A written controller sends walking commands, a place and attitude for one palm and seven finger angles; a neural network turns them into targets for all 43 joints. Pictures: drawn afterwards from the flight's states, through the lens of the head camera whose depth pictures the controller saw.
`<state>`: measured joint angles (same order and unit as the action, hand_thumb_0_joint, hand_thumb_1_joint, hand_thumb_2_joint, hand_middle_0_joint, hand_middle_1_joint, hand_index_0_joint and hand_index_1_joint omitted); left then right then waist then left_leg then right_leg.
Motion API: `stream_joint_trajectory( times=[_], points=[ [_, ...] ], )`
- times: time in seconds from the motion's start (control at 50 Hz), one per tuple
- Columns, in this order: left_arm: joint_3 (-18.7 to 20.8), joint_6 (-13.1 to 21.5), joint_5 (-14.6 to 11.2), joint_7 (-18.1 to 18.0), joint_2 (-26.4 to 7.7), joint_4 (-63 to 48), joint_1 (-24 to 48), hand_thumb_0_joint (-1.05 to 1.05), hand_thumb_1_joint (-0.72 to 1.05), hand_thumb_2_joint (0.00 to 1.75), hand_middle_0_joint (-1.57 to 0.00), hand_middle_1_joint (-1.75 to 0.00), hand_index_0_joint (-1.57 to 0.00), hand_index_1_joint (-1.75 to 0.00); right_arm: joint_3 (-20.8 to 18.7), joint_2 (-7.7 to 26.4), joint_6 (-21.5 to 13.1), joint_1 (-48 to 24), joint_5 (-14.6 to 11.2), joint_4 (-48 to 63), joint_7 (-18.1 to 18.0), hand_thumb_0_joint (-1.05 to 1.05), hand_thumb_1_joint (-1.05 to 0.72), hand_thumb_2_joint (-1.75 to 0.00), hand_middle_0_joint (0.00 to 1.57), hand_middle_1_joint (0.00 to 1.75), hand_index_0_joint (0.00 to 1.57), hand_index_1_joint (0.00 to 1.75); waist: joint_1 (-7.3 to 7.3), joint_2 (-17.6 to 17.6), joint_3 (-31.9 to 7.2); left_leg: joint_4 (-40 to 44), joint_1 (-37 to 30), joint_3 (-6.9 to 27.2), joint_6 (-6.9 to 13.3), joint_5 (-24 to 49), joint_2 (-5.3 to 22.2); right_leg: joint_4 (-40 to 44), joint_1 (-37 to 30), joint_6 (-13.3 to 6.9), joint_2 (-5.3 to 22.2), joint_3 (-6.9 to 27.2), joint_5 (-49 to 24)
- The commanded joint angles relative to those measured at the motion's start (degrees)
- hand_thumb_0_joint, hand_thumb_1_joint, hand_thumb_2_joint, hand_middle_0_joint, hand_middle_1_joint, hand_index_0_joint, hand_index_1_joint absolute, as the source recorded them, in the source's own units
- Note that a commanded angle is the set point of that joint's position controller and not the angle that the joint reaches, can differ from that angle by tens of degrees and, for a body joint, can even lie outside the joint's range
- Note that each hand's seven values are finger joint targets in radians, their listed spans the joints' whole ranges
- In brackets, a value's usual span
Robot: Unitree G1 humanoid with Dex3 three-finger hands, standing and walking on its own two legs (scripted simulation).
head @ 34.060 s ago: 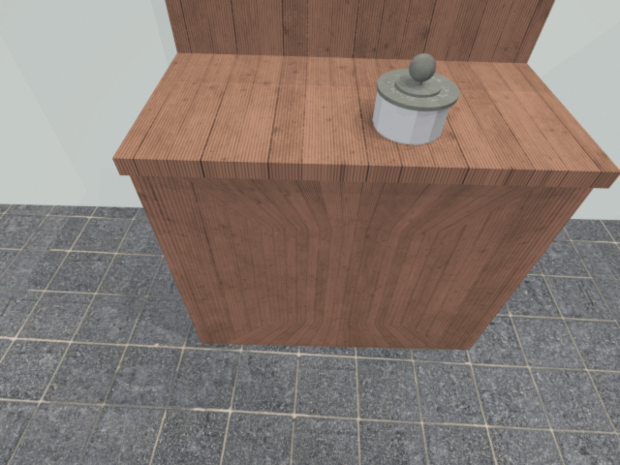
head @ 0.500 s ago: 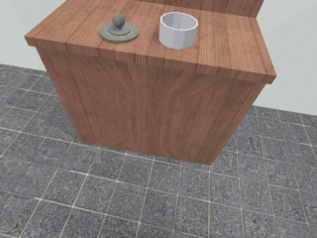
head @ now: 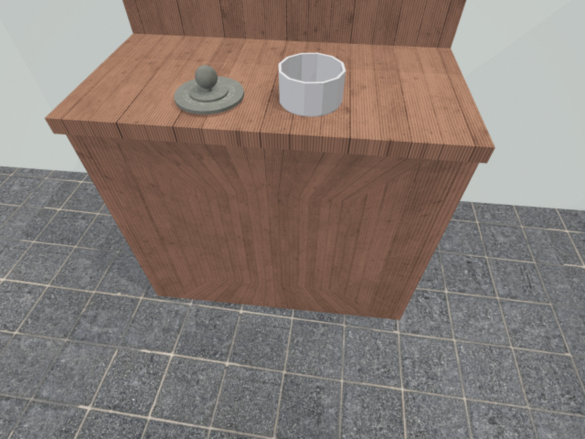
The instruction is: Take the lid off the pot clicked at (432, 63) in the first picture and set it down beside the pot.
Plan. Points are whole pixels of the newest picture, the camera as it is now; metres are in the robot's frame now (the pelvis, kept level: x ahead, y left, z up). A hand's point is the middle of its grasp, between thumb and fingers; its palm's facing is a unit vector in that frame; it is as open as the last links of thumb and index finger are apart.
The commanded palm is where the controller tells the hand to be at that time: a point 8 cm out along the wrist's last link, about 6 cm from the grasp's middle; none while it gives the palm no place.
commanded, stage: let the arm hang, fingers relaxed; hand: left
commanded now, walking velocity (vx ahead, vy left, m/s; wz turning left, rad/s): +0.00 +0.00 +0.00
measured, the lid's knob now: (206, 77) +0.81 +0.22 +0.10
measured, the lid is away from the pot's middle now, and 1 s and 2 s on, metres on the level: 0.23 0.23 0.23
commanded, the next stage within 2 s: look to check the result in 0.56 s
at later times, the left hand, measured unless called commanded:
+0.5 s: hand out of the picture +0.00 +0.16 -0.18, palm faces +0.02 -0.98 -0.19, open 7.4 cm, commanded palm none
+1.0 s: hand out of the picture +0.01 +0.16 -0.17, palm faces +0.02 -0.98 -0.20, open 7.4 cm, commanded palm none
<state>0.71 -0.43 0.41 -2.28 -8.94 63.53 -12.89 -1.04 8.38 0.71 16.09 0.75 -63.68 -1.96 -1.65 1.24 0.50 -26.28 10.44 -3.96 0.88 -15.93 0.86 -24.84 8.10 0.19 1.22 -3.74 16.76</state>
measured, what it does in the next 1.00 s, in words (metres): stands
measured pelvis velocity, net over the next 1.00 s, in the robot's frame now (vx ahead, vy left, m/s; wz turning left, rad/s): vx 0.01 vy -0.01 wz -0.01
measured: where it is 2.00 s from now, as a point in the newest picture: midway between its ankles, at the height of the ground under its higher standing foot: outside the picture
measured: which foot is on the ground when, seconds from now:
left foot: down 0.00-1.00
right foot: down 0.00-1.00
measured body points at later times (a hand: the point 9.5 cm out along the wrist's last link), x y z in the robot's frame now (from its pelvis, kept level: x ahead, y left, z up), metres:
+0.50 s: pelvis +0.00 -0.01 +0.00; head +0.02 -0.01 +0.45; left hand +0.00 +0.21 -0.16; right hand -0.02 -0.22 -0.16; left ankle -0.02 +0.11 -0.74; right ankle -0.04 -0.12 -0.74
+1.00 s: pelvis +0.01 -0.01 +0.00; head +0.02 -0.02 +0.45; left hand +0.01 +0.21 -0.16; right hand -0.01 -0.22 -0.16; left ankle -0.02 +0.11 -0.74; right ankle -0.04 -0.12 -0.74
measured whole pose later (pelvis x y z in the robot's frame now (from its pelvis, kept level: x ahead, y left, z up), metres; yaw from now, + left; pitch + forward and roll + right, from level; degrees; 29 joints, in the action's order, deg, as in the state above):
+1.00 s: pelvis +0.01 -0.01 +0.00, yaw +0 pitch +0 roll +0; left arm 0.9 0.1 0.4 -2.5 -7.5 64.9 -16.3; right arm -1.2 7.1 0.6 16.7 0.6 -65.0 -2.4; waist -1.4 0.9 1.0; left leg -25.0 9.2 -4.1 -0.2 -15.9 1.9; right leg -23.8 7.1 -0.8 0.1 -3.6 16.8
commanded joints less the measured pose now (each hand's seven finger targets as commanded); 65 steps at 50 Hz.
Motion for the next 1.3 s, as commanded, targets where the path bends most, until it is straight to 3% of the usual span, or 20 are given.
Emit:
stream_joint_trajectory(
  times=[0.0, 0.04, 0.1, 0.22, 0.36, 0.64, 0.8, 0.96, 1.28],
  points=[
    [0.8, 0.9, -0.2, -0.3, -5.4, -1.2, -4.4, 0.0, 0.9, 0.9, -0.2, -0.3, -0.2, -0.3, -1.1, 4.6, -0.7, 4.3, -0.1, 0.9, -0.6, 0.0, -0.9, -0.9, 0.2, 0.3, 0.2, 0.3, 0.67, -0.6, 1.7, 4.0, 0.2, 5.3, 1.6, 15.3, 5.9, 3.6, 1.1, -1.6, 4.9, 3.5, -14.2],
    [0.8, 0.8, -0.3, -0.3, -5.4, -1.2, -4.4, 0.0, 0.9, 0.9, -0.2, -0.3, -0.2, -0.3, -1.1, 4.4, -0.6, 4.2, -0.1, 0.8, -0.6, 0.0, -0.9, -0.9, 0.2, 0.3, 0.2, 0.3, 0.63, -0.1, 2.5, 3.9, 0.3, 5.3, 1.5, 14.7, 5.9, 3.8, 1.7, -1.7, 4.8, 3.7, -13.8],
    [0.8, 1.1, -0.3, -0.3, -5.6, -1.2, -4.5, 0.0, 0.9, 0.9, -0.2, -0.3, -0.2, -0.3, -1.1, 4.6, -0.8, 4.6, -0.2, 0.6, -0.7, 0.0, -0.9, -0.9, 0.2, 0.3, 0.2, 0.3, 0.53, -0.4, 0.7, 3.6, -0.7, 5.0, 1.5, 17.2, 5.9, 3.5, 0.2, -1.8, 5.1, 3.6, -16.8],
    [0.8, 1.0, -0.3, -0.4, -5.1, -0.9, -5.0, 0.0, 0.9, 0.9, -0.2, -0.3, -0.2, -0.3, -1.2, 4.1, -0.5, 4.4, -0.3, 0.5, -0.8, 0.0, -0.9, -0.9, 0.2, 0.3, 0.2, 0.3, 0.45, -0.1, 2.7, 3.8, -0.9, 4.9, 1.4, 15.1, 6.0, 4.3, 2.0, -1.8, 4.8, 3.8, -14.5],
    [0.7, 1.2, -0.3, -0.5, -4.5, -0.4, -6.2, 0.0, 0.9, 0.9, -0.2, -0.3, -0.2, -0.3, -1.1, 4.0, -0.6, 4.9, -0.3, 0.0, -0.8, 0.0, -0.9, -0.9, 0.2, 0.3, 0.2, 0.3, 0.39, -1.3, 1.8, 4.0, -1.4, 4.8, 1.5, 14.5, 6.0, 4.7, 1.4, -1.8, 4.8, 4.0, -14.5],
    [0.7, 1.1, -0.2, -0.6, -3.6, 0.2, -7.5, 0.0, 0.9, 0.9, -0.2, -0.3, -0.2, -0.3, -1.0, 3.3, -0.5, 5.0, -0.3, -0.4, -0.9, 0.0, -0.9, -0.9, 0.2, 0.3, 0.2, 0.3, 0.37, -0.1, 3.3, 4.4, -1.2, 4.9, 1.4, 12.9, 6.1, 5.0, 3.0, -1.8, 4.5, 4.3, -12.1],
    [0.8, 1.4, -0.3, -0.6, -3.7, 0.0, -7.7, 0.0, 0.9, 0.9, -0.2, -0.3, -0.2, -0.3, -1.0, 3.6, -0.8, 5.3, -0.3, -0.2, -1.0, 0.0, -0.9, -0.9, 0.2, 0.3, 0.2, 0.3, 0.42, -1.0, 1.2, 3.8, -2.0, 4.6, 1.4, 16.0, 6.1, 4.3, 1.3, -1.8, 4.7, 4.3, -16.1],
    [0.8, 1.3, -0.2, -0.6, -3.7, -0.2, -7.5, 0.0, 0.9, 0.9, -0.2, -0.3, -0.2, -0.3, -1.1, 3.3, -0.6, 5.0, -0.3, -0.4, -1.0, 0.0, -0.9, -0.9, 0.2, 0.3, 0.2, 0.3, 0.47, -1.0, 3.2, 4.1, -1.5, 4.6, 1.3, 14.8, 6.2, 4.7, 2.3, -1.7, 4.6, 4.4, -15.2],
    [0.9, 1.4, -0.3, -0.6, -4.1, -0.4, -7.3, 0.0, 0.9, 0.9, -0.2, -0.3, -0.2, -0.3, -1.0, 3.6, -0.7, 5.0, -0.3, -0.5, -1.0, 0.0, -0.9, -0.9, 0.2, 0.3, 0.2, 0.3, 0.51, -1.2, 2.8, 4.6, -2.0, 4.3, 1.2, 14.9, 6.3, 5.0, 2.0, -1.8, 4.6, 4.7, -15.8]
  ],
)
